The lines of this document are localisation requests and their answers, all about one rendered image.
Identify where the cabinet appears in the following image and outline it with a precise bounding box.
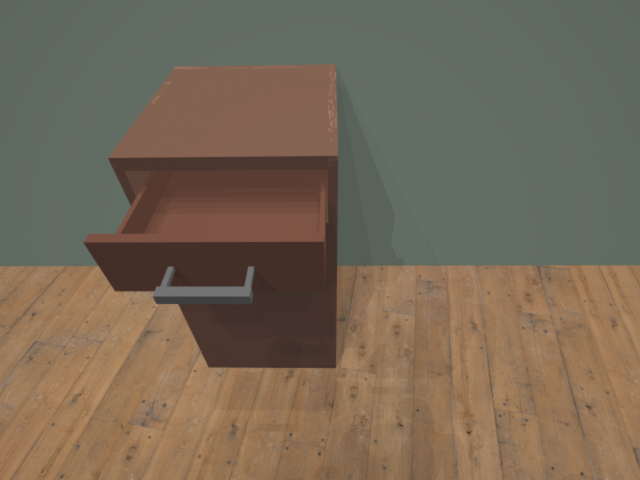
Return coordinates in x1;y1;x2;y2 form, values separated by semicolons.
108;64;338;368

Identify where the handle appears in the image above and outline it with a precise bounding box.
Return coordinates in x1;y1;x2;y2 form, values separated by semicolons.
152;266;255;304

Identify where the drawer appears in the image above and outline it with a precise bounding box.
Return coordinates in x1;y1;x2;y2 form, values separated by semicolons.
83;170;327;291

